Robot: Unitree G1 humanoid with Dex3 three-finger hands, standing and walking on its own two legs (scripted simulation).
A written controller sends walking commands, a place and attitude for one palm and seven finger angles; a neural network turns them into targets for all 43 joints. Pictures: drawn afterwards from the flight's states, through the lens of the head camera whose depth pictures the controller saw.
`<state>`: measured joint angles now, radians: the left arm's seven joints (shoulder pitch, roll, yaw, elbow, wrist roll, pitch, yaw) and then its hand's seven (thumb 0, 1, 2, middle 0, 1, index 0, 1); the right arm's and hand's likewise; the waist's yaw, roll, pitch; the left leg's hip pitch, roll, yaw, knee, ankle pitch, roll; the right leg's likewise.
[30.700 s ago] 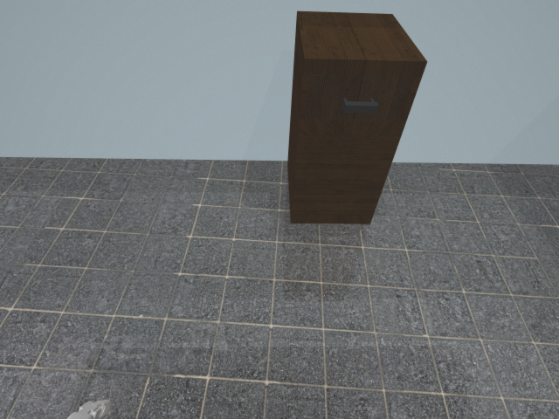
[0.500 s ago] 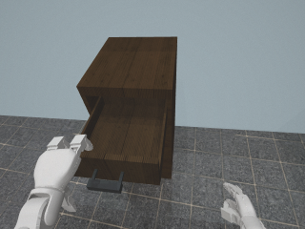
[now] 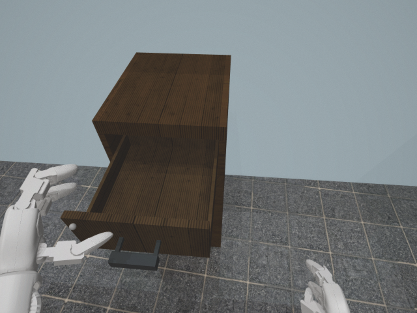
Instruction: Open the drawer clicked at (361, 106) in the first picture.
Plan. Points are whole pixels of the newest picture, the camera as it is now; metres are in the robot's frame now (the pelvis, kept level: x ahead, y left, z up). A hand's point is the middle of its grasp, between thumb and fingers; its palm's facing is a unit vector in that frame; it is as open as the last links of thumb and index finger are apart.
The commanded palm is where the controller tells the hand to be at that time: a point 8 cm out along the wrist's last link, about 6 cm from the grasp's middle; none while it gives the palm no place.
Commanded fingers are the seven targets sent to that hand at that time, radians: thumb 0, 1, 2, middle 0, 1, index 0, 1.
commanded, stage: draw the hand back to the body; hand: left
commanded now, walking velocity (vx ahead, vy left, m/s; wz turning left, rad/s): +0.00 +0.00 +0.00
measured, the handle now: (136, 251) +0.27 +0.21 -0.12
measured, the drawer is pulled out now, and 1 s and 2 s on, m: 0.28 0.28 0.28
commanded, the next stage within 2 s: step back with the hand held close in 0.56 s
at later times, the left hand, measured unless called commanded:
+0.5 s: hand (51, 236) +0.17 +0.24 +0.15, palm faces +0.41 -0.82 -0.39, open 7.8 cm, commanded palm +0.12 +0.28 +0.17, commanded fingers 0.00 0.90 0.90 -0.20 -0.30 -0.20 -0.30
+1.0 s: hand (46, 256) +0.15 +0.25 +0.13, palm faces +0.29 -0.83 -0.47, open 7.4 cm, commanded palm +0.09 +0.30 +0.17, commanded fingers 0.00 0.90 0.90 -0.20 -0.30 -0.20 -0.30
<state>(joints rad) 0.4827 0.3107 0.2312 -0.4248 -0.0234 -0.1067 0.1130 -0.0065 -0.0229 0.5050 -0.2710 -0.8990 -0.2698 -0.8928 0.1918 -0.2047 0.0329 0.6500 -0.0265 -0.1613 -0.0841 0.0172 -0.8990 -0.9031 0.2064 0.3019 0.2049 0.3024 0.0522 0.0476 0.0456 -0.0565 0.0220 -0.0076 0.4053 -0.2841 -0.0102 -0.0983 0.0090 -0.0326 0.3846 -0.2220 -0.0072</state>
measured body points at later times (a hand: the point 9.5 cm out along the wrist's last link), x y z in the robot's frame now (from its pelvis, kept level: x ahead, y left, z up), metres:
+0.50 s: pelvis -0.01 +0.00 +0.00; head -0.02 -0.01 +0.45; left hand +0.15 +0.28 +0.17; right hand +0.19 -0.21 -0.08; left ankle -0.04 +0.12 -0.74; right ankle +0.00 -0.11 -0.74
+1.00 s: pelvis -0.03 +0.01 -0.01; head +0.01 +0.03 +0.44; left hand +0.13 +0.29 +0.15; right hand +0.15 -0.23 -0.08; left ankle -0.04 +0.12 -0.74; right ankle +0.00 -0.11 -0.74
